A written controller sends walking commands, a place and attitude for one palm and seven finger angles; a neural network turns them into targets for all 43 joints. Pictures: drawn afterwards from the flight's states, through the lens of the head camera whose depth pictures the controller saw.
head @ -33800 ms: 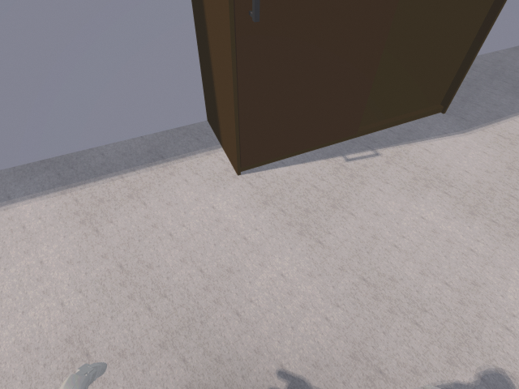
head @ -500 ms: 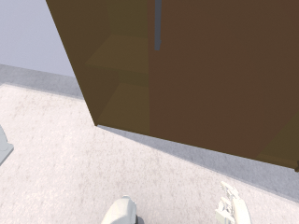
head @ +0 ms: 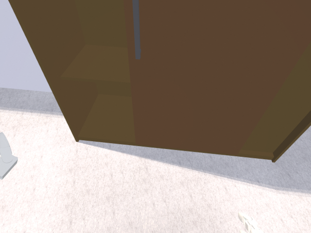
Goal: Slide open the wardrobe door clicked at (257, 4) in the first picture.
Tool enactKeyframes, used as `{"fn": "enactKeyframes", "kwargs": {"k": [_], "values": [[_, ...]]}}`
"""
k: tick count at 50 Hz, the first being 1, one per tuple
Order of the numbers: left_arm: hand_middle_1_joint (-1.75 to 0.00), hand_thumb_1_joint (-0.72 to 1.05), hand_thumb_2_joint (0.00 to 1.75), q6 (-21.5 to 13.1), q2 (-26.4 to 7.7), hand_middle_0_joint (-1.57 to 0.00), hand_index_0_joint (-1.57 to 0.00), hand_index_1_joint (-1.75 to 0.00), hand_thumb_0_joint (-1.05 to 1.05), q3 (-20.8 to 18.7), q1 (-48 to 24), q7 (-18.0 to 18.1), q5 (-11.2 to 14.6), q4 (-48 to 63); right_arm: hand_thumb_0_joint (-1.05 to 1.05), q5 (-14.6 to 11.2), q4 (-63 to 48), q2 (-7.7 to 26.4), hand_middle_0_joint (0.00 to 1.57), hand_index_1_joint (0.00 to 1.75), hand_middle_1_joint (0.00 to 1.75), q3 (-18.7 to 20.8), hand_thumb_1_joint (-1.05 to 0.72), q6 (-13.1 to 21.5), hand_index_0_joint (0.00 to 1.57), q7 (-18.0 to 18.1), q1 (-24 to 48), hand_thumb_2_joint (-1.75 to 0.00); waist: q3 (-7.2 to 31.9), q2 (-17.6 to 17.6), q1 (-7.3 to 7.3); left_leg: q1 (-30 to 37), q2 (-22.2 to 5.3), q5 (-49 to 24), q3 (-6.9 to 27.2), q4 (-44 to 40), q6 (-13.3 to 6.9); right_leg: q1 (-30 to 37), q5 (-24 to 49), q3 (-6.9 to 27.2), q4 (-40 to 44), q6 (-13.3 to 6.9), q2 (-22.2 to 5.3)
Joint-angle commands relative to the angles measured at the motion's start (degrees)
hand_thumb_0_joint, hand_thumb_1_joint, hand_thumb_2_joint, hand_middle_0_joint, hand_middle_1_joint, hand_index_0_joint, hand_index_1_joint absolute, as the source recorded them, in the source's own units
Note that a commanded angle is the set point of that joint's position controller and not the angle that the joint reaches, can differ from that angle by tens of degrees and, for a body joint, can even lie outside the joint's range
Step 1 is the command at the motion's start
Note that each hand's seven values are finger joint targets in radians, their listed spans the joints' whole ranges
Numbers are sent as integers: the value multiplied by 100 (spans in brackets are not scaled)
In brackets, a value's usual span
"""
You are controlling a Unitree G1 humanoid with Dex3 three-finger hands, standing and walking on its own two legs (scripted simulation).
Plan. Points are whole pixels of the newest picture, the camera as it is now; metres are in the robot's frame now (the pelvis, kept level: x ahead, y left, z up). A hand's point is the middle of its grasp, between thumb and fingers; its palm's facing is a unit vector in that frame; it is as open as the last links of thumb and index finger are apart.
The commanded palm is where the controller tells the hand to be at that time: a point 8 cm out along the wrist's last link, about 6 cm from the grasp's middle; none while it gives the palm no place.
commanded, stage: stop stepping back and stand still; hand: left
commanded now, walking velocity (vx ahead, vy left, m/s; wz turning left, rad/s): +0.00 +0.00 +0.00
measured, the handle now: (137, 19) +0.82 +0.12 +0.20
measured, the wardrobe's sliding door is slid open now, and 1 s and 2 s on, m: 0.46 0.46 0.46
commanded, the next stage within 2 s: let the arm hang, fingers relaxed in 0.58 s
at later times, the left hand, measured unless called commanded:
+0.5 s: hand (19, 152) +0.23 +0.28 +0.16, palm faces +0.40 -0.82 -0.41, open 7.4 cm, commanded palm +0.16 +0.32 +0.19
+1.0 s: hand out of the picture +0.06 +0.20 -0.16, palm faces -0.06 -0.98 -0.17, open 7.1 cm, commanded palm none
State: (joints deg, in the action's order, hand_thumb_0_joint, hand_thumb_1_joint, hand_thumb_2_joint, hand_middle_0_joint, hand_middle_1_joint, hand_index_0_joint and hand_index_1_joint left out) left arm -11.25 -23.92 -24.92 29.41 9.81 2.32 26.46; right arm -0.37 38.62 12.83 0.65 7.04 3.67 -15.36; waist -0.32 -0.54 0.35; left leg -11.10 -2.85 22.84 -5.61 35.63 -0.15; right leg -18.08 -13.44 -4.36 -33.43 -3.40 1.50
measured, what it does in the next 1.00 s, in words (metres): stands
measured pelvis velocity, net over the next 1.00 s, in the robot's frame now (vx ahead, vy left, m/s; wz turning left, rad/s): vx -0.01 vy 0.03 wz -0.03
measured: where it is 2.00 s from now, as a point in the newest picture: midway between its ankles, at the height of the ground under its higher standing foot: outside the picture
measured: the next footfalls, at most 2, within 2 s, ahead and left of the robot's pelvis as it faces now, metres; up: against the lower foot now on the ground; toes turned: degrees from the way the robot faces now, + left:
none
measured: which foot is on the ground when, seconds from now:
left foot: down 0.00-1.00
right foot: down 0.00-1.00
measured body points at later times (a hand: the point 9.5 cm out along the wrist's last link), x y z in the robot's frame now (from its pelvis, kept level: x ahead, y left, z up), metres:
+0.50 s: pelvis +0.01 +0.03 +0.01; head +0.03 +0.04 +0.46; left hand +0.20 +0.32 +0.18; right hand +0.19 -0.21 -0.07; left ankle -0.01 +0.12 -0.73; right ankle +0.04 -0.08 -0.73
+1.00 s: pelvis -0.01 +0.03 +0.00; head +0.03 +0.04 +0.45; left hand +0.07 +0.25 -0.15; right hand +0.05 -0.24 -0.13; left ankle -0.01 +0.12 -0.73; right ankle +0.04 -0.08 -0.73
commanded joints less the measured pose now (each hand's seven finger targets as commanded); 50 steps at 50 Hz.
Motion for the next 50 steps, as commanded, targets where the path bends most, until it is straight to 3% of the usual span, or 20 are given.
{"fn": "enactKeyframes", "kwargs": {"k": [1, 3, 4, 5, 7, 8, 10, 11, 15, 29, 33, 34, 35, 37, 39, 41, 43, 46, 48, 50], "values": [[-30, 90, 90, -226, -931, -20, -20, -30, 0, -494, -298, 67, 47, 877, 0, -49, -918, 631, 20, 30, 30, 263, -90, 243, 20, -21, 770, -90, 230, -602, -68, -1247, 49, 765, 338, 713, -58, 831, -402, 2800, 1804, -637, -1742], [-30, 90, 90, -280, -991, -20, -20, -30, 0, -572, -219, 81, 57, 1240, 0, -19, -891, 548, 20, 30, 30, 160, -90, 201, 20, -48, 778, -90, 302, -364, 10, -643, 20, 103, 378, -227, -110, 574, -338, 2072, 1531, -460, -1508], [-30, 90, 90, -325, -998, -20, -20, -30, 0, -589, -206, 84, 62, 1392, 0, 3, -889, 545, 20, 30, 30, 132, -90, 192, 20, -40, 800, -90, 395, -228, 46, -209, 13, -381, 440, -767, -145, 402, -375, 1532, 1211, -253, -1185], [-30, 90, 90, -378, -1107, -20, -20, -30, 0, -697, -189, 86, 60, 1577, 0, 38, -977, 624, 20, 30, 30, 145, -90, 203, 20, 8, 941, -90, 385, 297, -9, -89, -236, -660, 794, -1268, -217, 309, -284, 1093, 740, -43, -791], [-30, 90, 90, -424, -1032, -20, -20, -30, 0, -702, 65, 87, 6, 1620, 0, 19, -1059, 628, 20, 30, 30, 129, -90, 176, 20, 26, 1033, -90, 301, 1171, -186, -576, -933, 49, 1649, -2087, -431, 451, -425, 435, 190, 314, -219], [-30, 90, 90, -388, -991, -20, -20, -30, 0, -681, 90, 74, -39, 1504, 0, 17, -1028, 556, 20, 30, 30, 90, -90, 175, 20, 32, 1074, -90, 39, 1277, -181, -1060, -941, 761, 1556, -2358, -426, 656, -479, 391, 168, 344, -171], [-30, 90, 90, -400, -1092, -20, -20, -30, 0, -762, -215, 88, -74, 1617, 0, 39, -1088, 534, 20, 30, 30, 73, -90, 227, 20, 67, 1073, -90, -163, 1011, -175, -1243, -766, 213, 1275, -2144, -368, 926, 29, 388, 432, 327, -235], [-30, 90, 90, -408, -1031, -20, -20, -30, 0, -705, -225, 89, -65, 1450, 0, 33, -1043, 536, 20, 30, 30, 78, -90, 250, 20, 76, 1010, -90, -92, 543, -131, -1086, -648, -525, 1058, -1806, -316, 981, 530, 491, 578, 313, -300], [-30, 90, 90, -341, -688, -20, -20, -30, 0, -431, -111, 33, 26, 951, 0, 0, -988, 574, 20, 30, 30, 158, -90, 281, 20, 49, 837, -90, 601, 187, -52, -307, -302, -1890, 601, -1026, -71, 1147, 1810, 1012, 778, 154, -605], [-30, 90, 90, -257, -884, -20, -20, -30, 0, -542, 12, 64, 46, 1565, 0, 1, -1232, 534, 20, 30, 30, 109, -90, 49, 20, 70, 1063, -90, 719, 638, -117, -286, -315, -2233, 654, -1302, -20, 1321, 1792, 746, 761, 223, -486], [-30, 90, 90, -222, -808, -20, -20, -30, 0, -525, 128, 55, 68, 1318, 0, -17, -1264, 560, 20, 30, 30, 134, -90, 13, 20, 83, 1024, -90, 704, 447, -106, -304, -333, -2154, 637, -1327, -7, 1303, 1734, 735, 806, 252, -479], [-30, 90, 90, 570, -5, -20, -20, -30, 0, 1889, -440, -732, -496, -3351, 0, -3, 159, 1577, 20, 30, 30, 468, -90, 291, 20, -452, 1142, -90, 101, 308, 271, -462, -389, -2888, 620, -281, -105, 160, 2327, 457, 114, 126, -918], [-30, 90, 90, 948, -45, -20, -20, -30, 0, 1746, -527, -876, -425, -3591, 0, 6, 197, 1550, 20, 30, 30, 551, -90, -30, 20, -445, 701, -90, 624, 93, 208, 24, -421, -3321, 672, -329, -32, -51, 2102, 876, 292, 63, -859], [-30, 90, 90, 1048, 106, -20, -20, -30, 0, 1837, -796, -905, -391, -3722, 0, 32, 50, 1385, 20, 30, 30, 468, -90, -244, 20, -441, 664, -90, 671, 102, 175, -342, -665, -2460, 913, -602, -234, -184, 626, 489, 41, 129, -679], [-30, 90, 90, 1068, 148, -20, -20, -30, 0, 1963, -1164, -919, -391, -4375, 0, 116, 70, 1278, 20, 30, 30, 297, -90, -403, 20, -460, 773, -90, 281, -179, 93, -994, -809, -2101, 1257, -1073, -466, 10, -25, 439, -283, 219, -485], [-30, 90, 90, 1092, 145, -20, -20, -30, 0, 2062, -1317, -905, -403, -5077, 0, 180, 177, 1238, 20, 30, 30, 229, -90, -504, 20, -440, 831, -90, 291, -584, -22, -1028, -728, -2084, 1234, -1114, -467, 335, 311, 537, -62, 211, -534], [-30, 90, 90, 1112, 53, -20, -20, -30, 0, 2147, -1506, -892, -420, -5786, 0, 201, 317, 1155, 20, 30, 30, 208, -90, -626, 20, -423, 790, -90, 356, -899, -15, -829, -333, -1547, 926, -908, -295, 502, 1015, 905, 393, 112, -822], [-30, 90, 90, 1148, 52, -20, -20, -30, 0, 2301, -1825, -865, -377, -6561, 0, 208, 663, 891, 20, 30, 30, 108, -90, -767, 20, -390, 549, -90, 264, -274, 124, -366, -63, -754, 756, -1003, -183, 211, 651, 1363, 910, -62, -1049], [-30, 90, 90, 1162, 105, -20, -20, -30, 0, 2347, -1863, -862, -358, -6986, 0, 221, 880, 843, 20, 30, 30, 45, -90, -785, 20, -368, 576, -90, 145, 491, 66, -402, -205, -617, 843, -1419, -215, 309, 12, 1215, 1026, 64, -805], [-30, 90, 90, 1135, 136, -20, -20, -30, 0, 2372, -1712, -854, -362, -7377, 0, 187, 1063, 832, 20, 30, 30, 30, -90, -768, 20, -353, 547, -90, 235, 543, -13, -456, -283, -668, 877, -1554, -233, 651, 96, 1052, 1054, 140, -707]]}}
